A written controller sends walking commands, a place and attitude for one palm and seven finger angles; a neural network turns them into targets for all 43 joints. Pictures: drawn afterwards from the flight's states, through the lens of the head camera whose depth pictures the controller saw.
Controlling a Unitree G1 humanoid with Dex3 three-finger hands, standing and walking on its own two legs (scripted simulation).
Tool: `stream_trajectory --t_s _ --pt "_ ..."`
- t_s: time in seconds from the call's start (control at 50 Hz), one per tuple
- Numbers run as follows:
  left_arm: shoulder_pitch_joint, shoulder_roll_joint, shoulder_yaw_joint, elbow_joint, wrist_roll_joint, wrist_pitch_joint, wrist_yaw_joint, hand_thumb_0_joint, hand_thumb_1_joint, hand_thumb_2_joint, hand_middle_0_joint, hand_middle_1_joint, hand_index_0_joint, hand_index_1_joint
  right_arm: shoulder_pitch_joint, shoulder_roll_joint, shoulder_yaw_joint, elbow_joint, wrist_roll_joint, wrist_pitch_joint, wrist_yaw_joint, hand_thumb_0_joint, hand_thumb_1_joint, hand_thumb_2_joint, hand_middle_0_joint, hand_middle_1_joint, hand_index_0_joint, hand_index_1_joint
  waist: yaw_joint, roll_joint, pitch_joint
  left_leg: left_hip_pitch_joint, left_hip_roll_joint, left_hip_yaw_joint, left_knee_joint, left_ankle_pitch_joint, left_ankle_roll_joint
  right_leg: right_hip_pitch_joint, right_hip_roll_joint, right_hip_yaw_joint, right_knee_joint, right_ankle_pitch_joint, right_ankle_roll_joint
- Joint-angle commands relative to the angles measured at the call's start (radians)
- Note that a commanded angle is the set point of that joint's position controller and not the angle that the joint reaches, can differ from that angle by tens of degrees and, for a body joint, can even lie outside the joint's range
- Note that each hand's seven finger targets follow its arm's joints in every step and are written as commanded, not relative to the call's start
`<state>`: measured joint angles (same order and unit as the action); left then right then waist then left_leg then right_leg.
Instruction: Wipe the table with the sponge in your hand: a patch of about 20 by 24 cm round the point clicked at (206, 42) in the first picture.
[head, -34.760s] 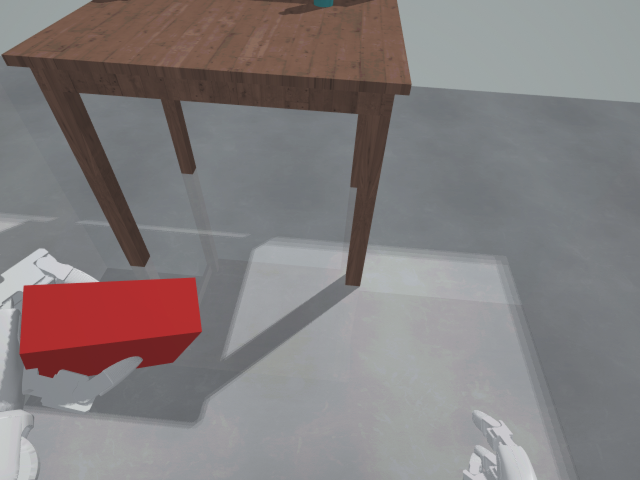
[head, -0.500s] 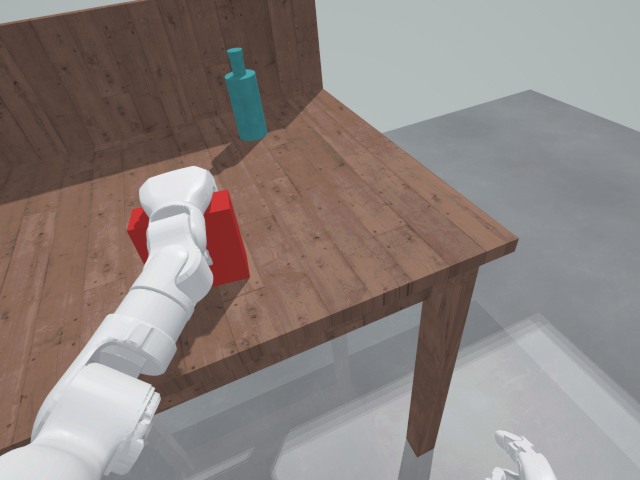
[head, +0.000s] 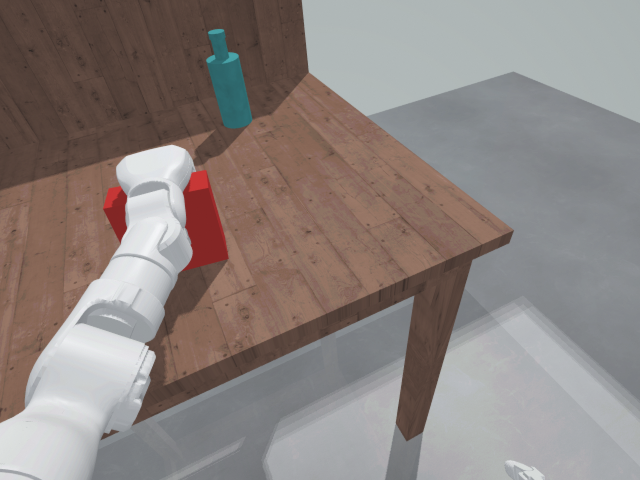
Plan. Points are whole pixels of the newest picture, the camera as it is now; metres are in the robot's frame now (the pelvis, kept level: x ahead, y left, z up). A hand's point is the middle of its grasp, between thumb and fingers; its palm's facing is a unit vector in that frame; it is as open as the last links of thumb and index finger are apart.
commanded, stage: wipe forward along the third lane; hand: left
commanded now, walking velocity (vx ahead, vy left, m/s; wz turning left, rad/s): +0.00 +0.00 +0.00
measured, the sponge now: (177, 238) +0.42 +0.22 +0.11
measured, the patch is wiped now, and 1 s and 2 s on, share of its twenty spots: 0.85 0.95 0.95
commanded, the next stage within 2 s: wipe back along the third lane in 0.16 s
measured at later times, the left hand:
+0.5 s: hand (166, 200) +0.45 +0.23 +0.16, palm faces +0.04 -0.02 -1.00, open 9.7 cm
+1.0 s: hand (161, 209) +0.43 +0.23 +0.16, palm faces +0.13 -0.06 -0.99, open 9.7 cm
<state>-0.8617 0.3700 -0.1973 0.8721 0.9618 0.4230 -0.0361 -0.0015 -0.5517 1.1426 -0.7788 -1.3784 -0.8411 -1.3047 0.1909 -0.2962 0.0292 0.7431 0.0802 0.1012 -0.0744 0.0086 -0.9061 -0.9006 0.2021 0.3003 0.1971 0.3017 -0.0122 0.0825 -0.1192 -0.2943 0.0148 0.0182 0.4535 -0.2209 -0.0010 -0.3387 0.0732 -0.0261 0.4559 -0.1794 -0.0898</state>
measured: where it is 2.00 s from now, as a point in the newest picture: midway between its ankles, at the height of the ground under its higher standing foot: outside the picture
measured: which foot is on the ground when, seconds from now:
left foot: down 0.00-1.00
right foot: down 0.00-1.00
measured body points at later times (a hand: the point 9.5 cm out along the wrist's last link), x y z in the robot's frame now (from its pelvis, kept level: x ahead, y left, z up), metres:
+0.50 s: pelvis +0.02 +0.02 +0.00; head +0.00 -0.02 +0.45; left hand +0.44 +0.23 +0.21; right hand +0.15 -0.24 -0.13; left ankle +0.01 +0.14 -0.74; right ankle +0.03 -0.06 -0.74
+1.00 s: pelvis +0.05 +0.05 +0.00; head +0.02 +0.01 +0.45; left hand +0.41 +0.23 +0.21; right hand +0.31 -0.15 -0.07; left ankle +0.01 +0.14 -0.74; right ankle +0.03 -0.06 -0.74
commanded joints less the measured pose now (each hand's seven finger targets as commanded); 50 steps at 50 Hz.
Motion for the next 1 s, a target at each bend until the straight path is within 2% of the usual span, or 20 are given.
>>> stream_trajectory --t_s 0.0,0.02,0.1,0.12,0.16,0.22,0.24,0.28,0.32,0.36,0.48,0.54,0.56,0.62,0.7,0.78,0.82,0.88,0.94,0.98 --pt "-0.316 0.255 0.031 0.031 0.053 0.011 0.049 0.0 0.1 1.3 -1.2 -1.6 -1.2 -1.6 -0.115 -0.112 -0.034 -0.13 -0.004 -0.05 -0.009 0.0 -0.9 -0.9 0.2 0.3 0.2 0.3 -0.006 -0.205 -0.069 -0.093 -0.041 0.012 -0.053 -0.035 0.036 0.115 -0.083 0.129 -0.16 -0.158 0.065" --pt "-0.321 0.272 0.048 0.02 0.053 0.006 0.049 0.0 0.1 1.3 -1.2 -1.6 -1.2 -1.6 -0.118 -0.112 -0.035 -0.132 -0.004 -0.052 -0.01 0.0 -0.9 -0.9 0.2 0.3 0.2 0.3 0.003 -0.19 -0.096 -0.09 -0.041 0.007 -0.057 -0.021 0.035 0.128 -0.081 0.131 -0.153 -0.138 0.06" --pt "-0.355 0.238 0.018 0.069 0.061 0.007 0.056 0.0 0.1 1.3 -1.2 -1.6 -1.2 -1.6 -0.093 -0.11 -0.035 -0.121 -0.004 -0.053 -0.008 0.0 -0.9 -0.9 0.2 0.3 0.2 0.3 -0.02 -0.192 -0.092 -0.091 -0.04 0.015 -0.055 -0.028 0.038 0.115 -0.081 0.121 -0.156 -0.125 0.066" --pt "-0.359 0.265 0.038 0.065 0.059 0.002 0.054 0.0 0.1 1.3 -1.2 -1.6 -1.2 -1.6 -0.092 -0.114 -0.035 -0.12 -0.006 -0.053 -0.008 0.0 -0.9 -0.9 0.2 0.3 0.2 0.3 -0.01 -0.193 -0.12 -0.092 -0.039 0.007 -0.063 -0.019 0.038 0.131 -0.079 0.118 -0.151 -0.111 0.063" --pt "-0.385 0.272 0.032 0.084 0.064 0.002 0.055 0.0 0.1 1.3 -1.2 -1.6 -1.2 -1.6 -0.082 -0.115 -0.035 -0.116 -0.005 -0.053 -0.009 0.0 -0.9 -0.9 0.2 0.3 0.2 0.3 -0.022 -0.183 -0.121 -0.094 -0.04 0.013 -0.06 -0.024 0.039 0.13 -0.08 0.116 -0.15 -0.114 0.067" --pt "-0.331 0.271 0.055 0.084 0.058 -0.011 0.048 0.0 0.1 1.3 -1.2 -1.6 -1.2 -1.6 -0.075 -0.114 -0.04 -0.122 -0.008 -0.051 -0.005 0.0 -0.9 -0.9 0.2 0.3 0.2 0.3 0.0 -0.184 -0.173 -0.085 -0.037 0.009 -0.062 0.021 0.039 0.175 -0.079 0.107 -0.129 -0.022 0.06" --pt "-0.307 0.241 0.032 0.074 0.053 -0.016 0.045 0.0 0.1 1.3 -1.2 -1.6 -1.2 -1.6 -0.073 -0.111 -0.038 -0.13 -0.008 -0.049 -0.003 0.0 -0.9 -0.9 0.2 0.3 0.2 0.3 0.002 -0.19 -0.181 -0.08 -0.04 0.015 -0.06 0.029 0.042 0.189 -0.079 0.101 -0.125 0.0 0.065" --pt "-0.253 0.217 0.027 0.064 0.045 -0.019 0.043 0.0 0.1 1.3 -1.2 -1.6 -1.2 -1.6 -0.078 -0.108 -0.041 -0.136 -0.006 -0.046 0.002 0.0 -0.9 -0.9 0.2 0.3 0.2 0.3 0.007 -0.208 -0.17 -0.08 -0.038 0.022 -0.054 0.037 0.042 0.199 -0.083 0.106 -0.124 0.039 0.067" --pt "-0.204 0.21 0.043 0.004 0.03 -0.031 0.04 0.0 0.1 1.3 -1.2 -1.6 -1.2 -1.6 -0.096 -0.106 -0.041 -0.154 -0.005 -0.042 0.006 0.0 -0.9 -0.9 0.2 0.3 0.2 0.3 0.031 -0.183 -0.194 -0.063 -0.038 0.016 -0.064 0.061 0.042 0.219 -0.079 0.098 -0.115 0.074 0.057" --pt "-0.141 0.179 0.032 -0.023 0.02 -0.025 0.047 0.0 0.1 1.3 -1.2 -1.6 -1.2 -1.6 -0.11 -0.105 -0.042 -0.162 -0.003 -0.037 0.011 0.0 -0.9 -0.9 0.2 0.3 0.2 0.3 0.037 -0.201 -0.157 -0.054 -0.036 0.024 -0.064 0.065 0.044 0.211 -0.076 0.088 -0.118 0.09 0.06" --pt "-0.067 0.066 -0.029 -0.158 -0.024 0.063 0.058 0.0 0.1 1.3 -1.2 -1.6 -1.2 -1.6 -0.199 -0.096 -0.038 -0.186 0.013 -0.027 0.023 0.0 -0.9 -0.9 0.2 0.3 0.2 0.3 0.044 -0.203 -0.097 0.0 -0.036 0.029 -0.081 0.077 0.047 0.175 -0.064 0.064 -0.137 0.069 0.058" --pt "-0.05 0.074 -0.022 -0.215 -0.045 0.13 0.061 0.0 0.1 1.3 -1.2 -1.6 -1.2 -1.6 -0.246 -0.096 -0.032 -0.19 0.017 -0.019 0.025 0.0 -0.9 -0.9 0.2 0.3 0.2 0.3 0.056 -0.178 -0.112 0.029 -0.036 0.027 -0.089 0.101 0.044 0.191 -0.06 0.054 -0.13 0.073 0.054" --pt "-0.065 0.029 -0.059 -0.231 -0.048 0.152 0.058 0.0 0.1 1.3 -1.2 -1.6 -1.2 -1.6 -0.259 -0.092 -0.029 -0.194 0.021 -0.017 0.028 0.0 -0.9 -0.9 0.2 0.3 0.2 0.3 0.05 -0.174 -0.107 0.034 -0.036 0.025 -0.093 0.103 0.043 0.18 -0.057 0.042 -0.13 0.074 0.052" --pt "-0.011 0.002 -0.064 -0.307 -0.066 0.207 0.045 0.0 0.1 1.3 -1.2 -1.6 -1.2 -1.6 -0.3 -0.086 -0.024 -0.213 0.022 -0.01 0.037 0.0 -0.9 -0.9 0.2 0.3 0.2 0.3 0.068 -0.183 -0.165 0.064 -0.035 0.017 -0.091 0.164 0.042 0.226 -0.053 0.029 -0.11 0.15 0.046" --pt "0.024 -0.04 -0.105 -0.377 -0.068 0.275 0.022 0.0 0.1 1.3 -1.2 -1.6 -1.2 -1.6 -0.338 -0.081 -0.017 -0.223 0.022 0.007 0.051 0.0 -0.9 -0.9 0.2 0.3 0.2 0.3 0.064 -0.197 -0.164 0.091 -0.038 0.024 -0.076 0.212 0.043 0.247 -0.052 0.015 -0.089 0.235 0.047" --pt "0.007 -0.068 -0.142 -0.418 -0.062 0.318 -0.013 0.0 0.1 1.3 -1.2 -1.6 -1.2 -1.6 -0.363 -0.075 -0.008 -0.23 0.024 0.022 0.063 0.0 -0.9 -0.9 0.2 0.3 0.2 0.3 0.055 -0.179 -0.137 0.113 -0.036 0.016 -0.065 0.242 0.044 0.228 -0.048 -0.001 -0.071 0.263 0.039" --pt "0.005 -0.104 -0.164 -0.462 -0.059 0.324 -0.031 0.0 0.1 1.3 -1.2 -1.6 -1.2 -1.6 -0.379 -0.066 -0.005 -0.247 0.023 0.024 0.069 0.0 -0.9 -0.9 0.2 0.3 0.2 0.3 0.056 -0.182 -0.157 0.123 -0.034 0.007 -0.06 0.273 0.045 0.236 -0.045 -0.008 -0.057 0.289 0.033" --pt "0.086 -0.102 -0.17 -0.508 -0.051 0.323 -0.043 0.0 0.1 1.3 -1.2 -1.6 -1.2 -1.6 -0.384 -0.065 -0.001 -0.258 0.019 0.027 0.084 0.0 -0.9 -0.9 0.2 0.3 0.2 0.3 0.071 -0.159 -0.173 0.136 -0.037 0.01 -0.035 0.325 0.041 0.258 -0.046 -0.012 -0.026 0.367 0.029" --pt "0.133 -0.176 -0.233 -0.576 -0.048 0.316 -0.06 0.0 0.1 1.3 -1.2 -1.6 -1.2 -1.6 -0.396 -0.058 -0.001 -0.274 0.018 0.032 0.104 0.0 -0.9 -0.9 0.2 0.3 0.2 0.3 0.066 -0.157 -0.165 0.148 -0.032 -0.001 -0.017 0.367 0.041 0.244 -0.041 -0.023 -0.003 0.394 0.023" --pt "0.178 -0.182 -0.241 -0.63 -0.047 0.315 -0.062 0.0 0.1 1.3 -1.2 -1.6 -1.2 -1.6 -0.404 -0.056 0.0 -0.284 0.017 0.038 0.118 0.0 -0.9 -0.9 0.2 0.3 0.2 0.3 0.075 -0.139 -0.164 0.151 -0.03 -0.005 -0.01 0.39 0.038 0.24 -0.039 -0.028 0.007 0.405 0.018"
